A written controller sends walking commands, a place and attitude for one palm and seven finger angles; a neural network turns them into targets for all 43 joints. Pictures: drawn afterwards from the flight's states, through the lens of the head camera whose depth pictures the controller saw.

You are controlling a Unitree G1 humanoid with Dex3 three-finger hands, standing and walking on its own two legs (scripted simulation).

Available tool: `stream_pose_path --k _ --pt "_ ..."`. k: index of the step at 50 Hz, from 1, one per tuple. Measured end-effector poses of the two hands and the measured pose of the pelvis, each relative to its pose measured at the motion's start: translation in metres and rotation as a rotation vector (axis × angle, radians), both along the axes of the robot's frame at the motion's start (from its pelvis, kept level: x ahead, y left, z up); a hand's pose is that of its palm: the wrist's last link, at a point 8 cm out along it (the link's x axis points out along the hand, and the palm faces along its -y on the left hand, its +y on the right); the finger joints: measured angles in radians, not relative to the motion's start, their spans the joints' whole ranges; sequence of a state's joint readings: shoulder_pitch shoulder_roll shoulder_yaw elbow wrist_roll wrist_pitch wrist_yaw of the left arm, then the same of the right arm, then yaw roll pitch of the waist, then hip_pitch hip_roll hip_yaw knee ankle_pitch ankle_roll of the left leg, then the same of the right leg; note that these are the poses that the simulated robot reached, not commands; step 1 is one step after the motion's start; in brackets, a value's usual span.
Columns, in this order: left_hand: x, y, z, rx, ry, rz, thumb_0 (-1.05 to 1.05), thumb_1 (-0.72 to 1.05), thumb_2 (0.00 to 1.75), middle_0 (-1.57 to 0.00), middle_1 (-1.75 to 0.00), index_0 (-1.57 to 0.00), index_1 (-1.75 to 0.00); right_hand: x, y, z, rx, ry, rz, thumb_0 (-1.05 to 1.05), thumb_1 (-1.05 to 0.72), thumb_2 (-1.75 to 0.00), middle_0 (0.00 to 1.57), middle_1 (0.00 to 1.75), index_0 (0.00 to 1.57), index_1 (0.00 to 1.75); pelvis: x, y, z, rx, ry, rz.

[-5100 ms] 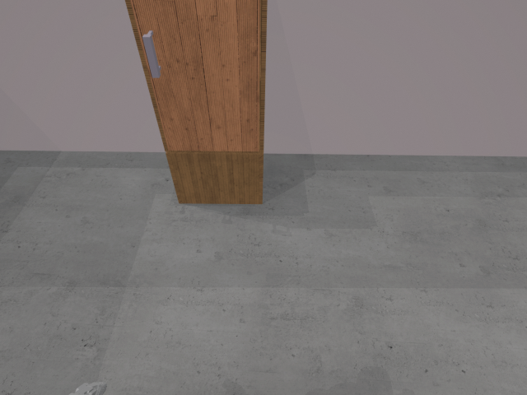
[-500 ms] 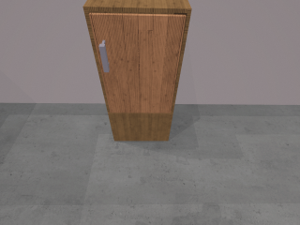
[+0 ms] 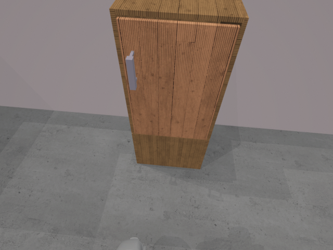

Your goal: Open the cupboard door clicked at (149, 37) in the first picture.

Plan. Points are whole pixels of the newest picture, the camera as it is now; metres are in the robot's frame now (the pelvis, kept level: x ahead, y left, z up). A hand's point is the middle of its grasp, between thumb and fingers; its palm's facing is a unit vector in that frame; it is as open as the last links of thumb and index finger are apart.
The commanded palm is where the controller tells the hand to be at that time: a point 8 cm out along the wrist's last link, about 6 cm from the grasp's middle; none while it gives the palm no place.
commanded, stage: take the last steps up to it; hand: left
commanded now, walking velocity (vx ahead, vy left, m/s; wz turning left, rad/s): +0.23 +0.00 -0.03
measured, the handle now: (132, 70) +0.68 +0.20 +0.03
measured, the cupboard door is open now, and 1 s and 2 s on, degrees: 0 0 0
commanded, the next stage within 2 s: come to a stop and stand still in 0.22 s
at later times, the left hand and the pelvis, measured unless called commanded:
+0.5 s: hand (113, 206) +0.25 +0.19 -0.16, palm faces -0.03 -0.97 -0.25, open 7.3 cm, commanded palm none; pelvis +0.15 +0.01 +0.00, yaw -3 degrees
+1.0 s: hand (77, 246) +0.14 +0.26 -0.17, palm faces +0.07 -0.98 -0.18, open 7.4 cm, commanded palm none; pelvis +0.11 +0.07 +0.01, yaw +0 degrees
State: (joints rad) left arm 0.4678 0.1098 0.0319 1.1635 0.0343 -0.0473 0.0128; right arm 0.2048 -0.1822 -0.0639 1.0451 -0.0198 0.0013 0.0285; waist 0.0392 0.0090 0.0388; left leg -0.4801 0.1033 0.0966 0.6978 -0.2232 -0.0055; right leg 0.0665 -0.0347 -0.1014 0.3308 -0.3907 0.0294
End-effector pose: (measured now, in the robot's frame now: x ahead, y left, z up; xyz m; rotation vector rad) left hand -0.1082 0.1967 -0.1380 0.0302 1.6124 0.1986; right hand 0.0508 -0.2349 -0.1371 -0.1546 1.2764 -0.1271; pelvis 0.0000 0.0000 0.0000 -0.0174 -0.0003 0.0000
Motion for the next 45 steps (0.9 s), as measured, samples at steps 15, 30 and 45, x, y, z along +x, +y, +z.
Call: stream_pose_path --k 15,30,45 --pt "0.233 0.066 0.003 0.053 -0.291 -0.120 0.01 0.91 0.90 -0.20 -0.30 -0.19 -0.29 0.077 0.038 0.012 -0.035 -0.050 -0.073 -0.02 -0.95 -0.90 0.20 0.29 0.20 0.30 0.099 0.036 0.010 0.032 -0.026 -0.043" --pt "0.360 0.026 0.011 0.097 -0.434 -0.213 0.00 0.91 0.90 -0.20 -0.30 -0.20 -0.30 0.071 0.032 -0.023 0.059 0.193 -0.152 0.00 -0.91 -0.90 0.20 0.29 0.20 0.30 0.150 0.007 -0.002 0.033 -0.027 -0.014" --pt "0.282 0.098 -0.013 0.072 -0.353 -0.115 0.00 0.91 0.90 -0.20 -0.30 -0.20 -0.30 0.084 0.057 0.007 -0.067 0.000 -0.071 0.00 -0.91 -0.90 0.19 0.29 0.19 0.30 0.107 0.058 -0.003 0.003 -0.027 -0.015"
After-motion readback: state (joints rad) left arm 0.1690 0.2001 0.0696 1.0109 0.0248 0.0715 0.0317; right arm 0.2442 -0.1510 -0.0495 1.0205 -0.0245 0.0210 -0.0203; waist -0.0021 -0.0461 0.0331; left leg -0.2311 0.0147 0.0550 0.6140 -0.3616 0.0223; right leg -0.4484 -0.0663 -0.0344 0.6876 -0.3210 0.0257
